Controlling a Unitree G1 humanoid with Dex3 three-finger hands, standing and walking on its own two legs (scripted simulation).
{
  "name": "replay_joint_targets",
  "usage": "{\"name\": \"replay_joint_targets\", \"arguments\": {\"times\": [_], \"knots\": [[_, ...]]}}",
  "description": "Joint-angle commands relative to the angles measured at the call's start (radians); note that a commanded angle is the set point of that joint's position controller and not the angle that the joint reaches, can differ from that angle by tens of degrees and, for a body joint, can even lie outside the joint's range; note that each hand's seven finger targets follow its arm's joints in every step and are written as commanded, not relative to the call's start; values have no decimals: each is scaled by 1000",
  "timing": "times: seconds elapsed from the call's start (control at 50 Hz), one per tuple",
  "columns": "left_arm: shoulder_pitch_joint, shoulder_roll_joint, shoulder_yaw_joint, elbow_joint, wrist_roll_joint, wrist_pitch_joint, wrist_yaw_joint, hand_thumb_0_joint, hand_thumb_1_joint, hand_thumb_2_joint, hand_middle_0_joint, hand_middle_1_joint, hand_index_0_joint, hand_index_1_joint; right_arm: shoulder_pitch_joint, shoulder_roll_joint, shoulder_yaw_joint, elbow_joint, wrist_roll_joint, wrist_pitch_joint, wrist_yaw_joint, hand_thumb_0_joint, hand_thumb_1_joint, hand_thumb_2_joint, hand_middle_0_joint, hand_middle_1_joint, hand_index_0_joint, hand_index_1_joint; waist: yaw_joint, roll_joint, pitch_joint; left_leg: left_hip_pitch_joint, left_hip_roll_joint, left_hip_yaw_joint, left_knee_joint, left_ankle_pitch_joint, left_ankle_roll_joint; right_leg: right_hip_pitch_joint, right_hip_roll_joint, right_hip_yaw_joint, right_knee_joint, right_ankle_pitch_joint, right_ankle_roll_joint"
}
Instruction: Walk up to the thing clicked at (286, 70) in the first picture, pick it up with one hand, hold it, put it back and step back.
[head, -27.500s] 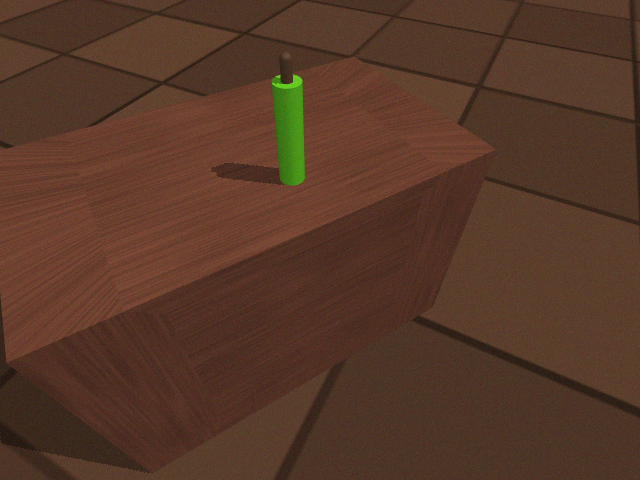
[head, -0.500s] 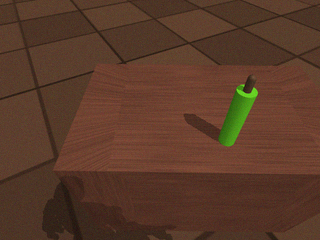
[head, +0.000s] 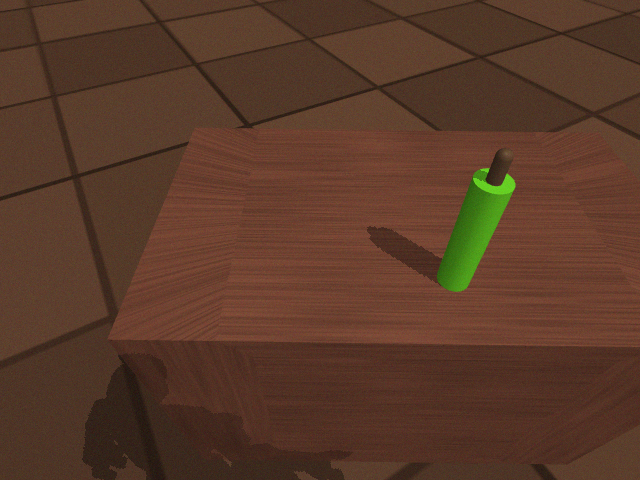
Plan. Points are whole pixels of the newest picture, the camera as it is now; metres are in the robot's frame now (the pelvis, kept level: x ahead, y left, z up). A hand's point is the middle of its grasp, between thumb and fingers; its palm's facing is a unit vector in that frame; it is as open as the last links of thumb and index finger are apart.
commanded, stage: stand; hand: right
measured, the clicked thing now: (475, 224) +0.48 -0.21 +0.05
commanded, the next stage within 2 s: step back in 0.88 s
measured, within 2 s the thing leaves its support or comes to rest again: neither
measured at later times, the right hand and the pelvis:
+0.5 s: hand out of the picture +0.06 -0.25 -0.16, palm faces -0.03 +0.94 -0.34, open 7.4 cm; pelvis +0.00 +0.00 +0.00, yaw +0 degrees
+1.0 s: hand out of the picture +0.07 -0.26 -0.16, palm faces -0.01 +0.94 -0.35, open 7.4 cm; pelvis -0.02 +0.00 -0.01, yaw +0 degrees
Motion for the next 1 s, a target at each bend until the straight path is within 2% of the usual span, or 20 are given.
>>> {"name": "replay_joint_targets", "arguments": {"times": [0.0,0.04,0.14,0.34,0.46,0.5,0.56,0.64,0.66,0.84,0.86,0.9,0.94,0.98], "knots": [[-32,212,35,-57,3,-19,14,0,900,900,-200,-300,-200,-301,-36,-212,-41,-59,-2,-21,-14,0,-900,-900,200,300,200,300,4,12,-67,1,119,-90,-34,198,28,9,-109,80,-32,182,-37],[-30,210,35,-54,3,-18,15,0,900,900,-200,-300,-200,-301,-25,-214,-43,-58,-2,-19,-14,0,-900,-900,200,300,200,300,0,7,-61,-9,116,-87,-39,170,26,-1,-107,81,-38,150,-37],[-29,212,36,-55,4,-21,15,0,900,900,-200,-300,-200,-301,-22,-214,-43,-61,-1,-19,-13,0,-900,-900,200,300,200,300,-1,6,-78,-6,119,-86,-27,198,33,27,-114,81,-29,202,-39],[-29,212,35,-55,5,-17,13,0,900,900,-200,-300,-200,-301,-27,-215,-44,-56,-3,-20,-14,0,-900,-900,200,300,200,300,2,7,-62,-11,118,-91,-41,152,26,-4,-107,81,-35,130,-38],[-28,215,34,-57,4,-20,14,0,900,900,-200,-300,-200,-300,-23,-214,-44,-55,-2,-21,-14,0,-900,-900,200,300,200,300,1,4,-77,-4,120,-84,-26,196,33,14,-115,86,-29,195,-40],[-27,212,33,-55,2,-19,14,0,900,900,-200,-300,-200,-300,-24,-212,-43,-55,-2,-21,-13,0,-900,-900,200,300,200,300,1,8,-72,-9,117,-87,-38,180,27,7,-110,82,-31,166,-38],[-29,209,33,-57,3,-19,14,0,900,900,-200,-300,-200,-300,-29,-219,-46,-55,-3,-22,-14,0,-900,-900,200,300,200,300,2,13,-67,-5,119,-84,-30,182,30,4,-114,87,-29,178,-40],[-27,213,32,-52,1,-18,14,0,900,900,-200,-300,-200,-300,-25,-214,-46,-52,-3,-19,-11,0,-900,-900,200,300,200,300,1,-4,-56,-17,116,-90,-47,139,27,-2,-106,81,-35,121,-39],[-21,210,31,-53,3,-20,14,0,900,900,-200,-300,-200,-300,-30,-219,-47,-52,-2,-19,-12,0,-900,-900,200,300,200,300,4,-3,-60,-4,120,-90,-36,165,32,-4,-110,86,-37,157,-39],[-30,215,33,-55,-1,-22,15,0,900,900,-200,-300,-200,-300,-23,-212,-43,-53,0,-21,-12,0,-900,-900,200,300,200,300,0,-2,-74,3,120,-86,-32,219,28,14,-113,87,-26,210,-38],[-46,274,77,-90,-15,-10,19,0,900,900,-200,-300,-200,-300,-53,-261,-68,-67,3,-1,-10,0,-900,-900,200,300,200,300,10,-5,30,-71,107,-99,61,355,54,-59,-86,84,68,347,-43],[-22,256,79,-114,-19,-2,25,0,900,900,-200,-300,-200,-300,-30,-252,-75,-90,14,10,-11,0,-900,-900,200,300,200,300,2,14,-46,-53,117,-86,114,435,74,-38,-81,67,125,377,-63],[-28,245,83,-140,-17,8,26,0,900,900,-200,-300,-200,-300,-32,-262,-87,-117,15,19,-9,0,-900,-900,200,300,200,300,-3,34,-98,-74,122,-97,136,417,102,-31,-62,56,185,328,-76],[-28,244,82,-161,-12,14,24,0,900,900,-200,-300,-200,-300,-45,-262,-95,-141,16,28,-7,0,-900,-900,200,300,200,300,1,34,-128,-79,110,-94,193,356,114,-58,-75,77,205,301,-98]]}}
